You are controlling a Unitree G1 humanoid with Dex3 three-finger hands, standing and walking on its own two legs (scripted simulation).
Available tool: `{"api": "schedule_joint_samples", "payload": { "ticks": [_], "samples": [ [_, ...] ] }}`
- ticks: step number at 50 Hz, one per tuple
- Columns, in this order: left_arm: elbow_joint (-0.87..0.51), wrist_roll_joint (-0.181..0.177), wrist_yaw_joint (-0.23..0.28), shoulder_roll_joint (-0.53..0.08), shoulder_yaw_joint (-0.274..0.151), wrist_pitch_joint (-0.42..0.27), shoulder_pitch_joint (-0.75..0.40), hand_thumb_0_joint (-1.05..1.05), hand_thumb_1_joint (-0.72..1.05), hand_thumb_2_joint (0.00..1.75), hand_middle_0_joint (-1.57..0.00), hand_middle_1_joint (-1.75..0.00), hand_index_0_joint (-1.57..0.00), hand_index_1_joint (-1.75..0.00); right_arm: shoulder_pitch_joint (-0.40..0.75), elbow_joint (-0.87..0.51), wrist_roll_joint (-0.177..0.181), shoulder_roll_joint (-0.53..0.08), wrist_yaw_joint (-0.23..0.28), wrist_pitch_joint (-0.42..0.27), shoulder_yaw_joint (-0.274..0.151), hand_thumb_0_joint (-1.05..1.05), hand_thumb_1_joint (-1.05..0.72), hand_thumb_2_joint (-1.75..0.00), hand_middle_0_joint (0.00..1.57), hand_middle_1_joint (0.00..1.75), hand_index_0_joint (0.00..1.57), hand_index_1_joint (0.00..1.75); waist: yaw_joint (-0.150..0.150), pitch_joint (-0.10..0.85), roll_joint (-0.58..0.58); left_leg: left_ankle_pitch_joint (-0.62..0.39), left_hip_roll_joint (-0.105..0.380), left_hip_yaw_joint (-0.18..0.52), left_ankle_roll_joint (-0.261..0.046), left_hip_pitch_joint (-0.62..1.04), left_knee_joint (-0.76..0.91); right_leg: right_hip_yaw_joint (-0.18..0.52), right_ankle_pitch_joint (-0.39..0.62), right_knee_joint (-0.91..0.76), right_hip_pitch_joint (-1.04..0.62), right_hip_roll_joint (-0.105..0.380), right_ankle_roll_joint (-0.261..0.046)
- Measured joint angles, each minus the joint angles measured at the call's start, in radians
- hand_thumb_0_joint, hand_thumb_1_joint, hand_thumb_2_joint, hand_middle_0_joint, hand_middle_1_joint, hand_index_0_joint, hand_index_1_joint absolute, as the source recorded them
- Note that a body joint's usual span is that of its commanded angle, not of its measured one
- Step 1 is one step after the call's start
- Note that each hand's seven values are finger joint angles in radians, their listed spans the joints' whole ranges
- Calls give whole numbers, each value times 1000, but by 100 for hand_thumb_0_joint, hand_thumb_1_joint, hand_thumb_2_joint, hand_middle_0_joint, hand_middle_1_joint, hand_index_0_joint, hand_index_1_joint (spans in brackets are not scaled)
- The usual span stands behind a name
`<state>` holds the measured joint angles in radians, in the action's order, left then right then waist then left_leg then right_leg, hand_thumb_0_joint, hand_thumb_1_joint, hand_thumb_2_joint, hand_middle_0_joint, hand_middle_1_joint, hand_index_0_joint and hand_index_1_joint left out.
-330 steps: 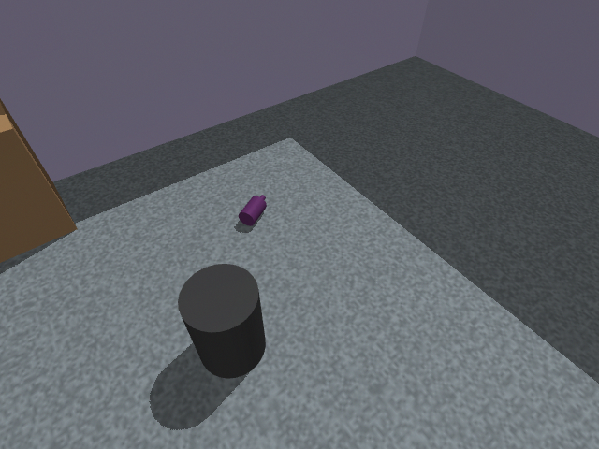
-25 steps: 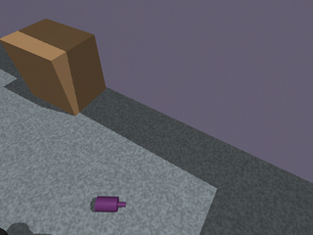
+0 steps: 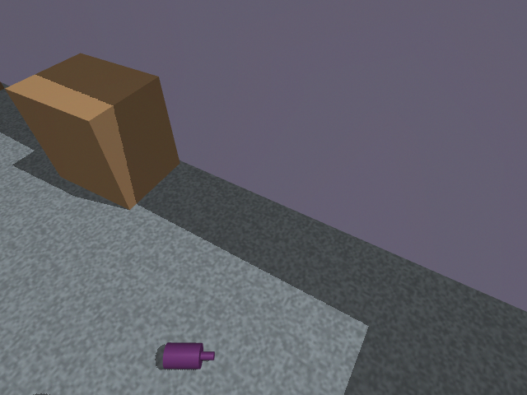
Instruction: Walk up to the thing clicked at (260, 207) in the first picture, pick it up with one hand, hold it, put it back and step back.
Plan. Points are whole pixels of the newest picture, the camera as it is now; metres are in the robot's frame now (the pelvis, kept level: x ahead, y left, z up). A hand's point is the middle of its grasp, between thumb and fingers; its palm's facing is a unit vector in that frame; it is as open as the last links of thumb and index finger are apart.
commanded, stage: walk up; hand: left
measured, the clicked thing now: (190, 355) +0.42 +0.26 -0.74
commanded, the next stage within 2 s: stand in 0.34 s
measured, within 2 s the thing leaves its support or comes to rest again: neither
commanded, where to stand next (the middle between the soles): +0.05 +0.00 m, yaw +0 degrees
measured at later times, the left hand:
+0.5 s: hand out of the picture +0.10 +0.25 -0.16, palm faces -0.01 -0.94 -0.34, open 7.4 cm
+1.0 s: hand out of the picture +0.09 +0.24 -0.16, palm faces -0.02 -0.94 -0.34, open 7.4 cm
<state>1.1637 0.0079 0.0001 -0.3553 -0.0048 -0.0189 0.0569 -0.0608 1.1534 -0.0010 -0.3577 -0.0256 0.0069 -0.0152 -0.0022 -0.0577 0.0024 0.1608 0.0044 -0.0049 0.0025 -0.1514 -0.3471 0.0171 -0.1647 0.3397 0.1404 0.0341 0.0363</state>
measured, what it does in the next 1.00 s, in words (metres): stands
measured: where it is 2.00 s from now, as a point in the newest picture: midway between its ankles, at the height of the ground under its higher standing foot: outside the picture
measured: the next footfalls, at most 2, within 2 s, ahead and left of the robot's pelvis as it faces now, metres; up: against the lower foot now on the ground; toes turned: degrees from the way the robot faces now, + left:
none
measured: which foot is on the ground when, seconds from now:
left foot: down 0.00-1.00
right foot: down 0.00-1.00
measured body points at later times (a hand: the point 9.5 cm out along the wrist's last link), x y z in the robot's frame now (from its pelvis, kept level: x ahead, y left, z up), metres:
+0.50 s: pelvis +0.01 -0.01 +0.00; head +0.02 +0.00 +0.45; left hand +0.10 +0.30 -0.13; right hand +0.10 -0.30 -0.13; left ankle +0.02 +0.12 -0.75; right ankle +0.01 -0.14 -0.75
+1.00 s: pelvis +0.01 -0.01 +0.00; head +0.03 -0.01 +0.45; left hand +0.09 +0.29 -0.13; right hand +0.10 -0.32 -0.13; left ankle +0.02 +0.12 -0.75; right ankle +0.01 -0.14 -0.75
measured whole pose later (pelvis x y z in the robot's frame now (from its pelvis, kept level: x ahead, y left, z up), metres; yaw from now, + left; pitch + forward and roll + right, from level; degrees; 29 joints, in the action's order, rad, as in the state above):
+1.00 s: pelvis +0.01 -0.01 +0.00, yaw +0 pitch -2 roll +0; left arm 1.13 0.01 0.00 -0.35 -0.01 -0.01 0.10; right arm -0.08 1.14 -0.01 -0.35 -0.01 -0.01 -0.01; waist -0.01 -0.06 -0.01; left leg 0.17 0.02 0.00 0.02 -0.12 -0.32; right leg 0.01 -0.18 0.33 0.11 0.01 0.02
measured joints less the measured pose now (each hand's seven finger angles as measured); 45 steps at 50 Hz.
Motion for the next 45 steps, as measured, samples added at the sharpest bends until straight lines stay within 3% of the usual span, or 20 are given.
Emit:
{"api": "schedule_joint_samples", "payload": {
  "ticks": [45],
  "samples": [
    [-35, -1, -3, 4, -5, 11, 42, 1, 90, 90, -20, -30, -21, -30, -13, -13, -6, 10, 11, -16, 8, 0, -90, -90, 20, 30, 20, 30, -3, 1, -13, 9, 17, 5, 19, 33, 25, -6, -16, -11, -27, -17, -18]
  ]
}}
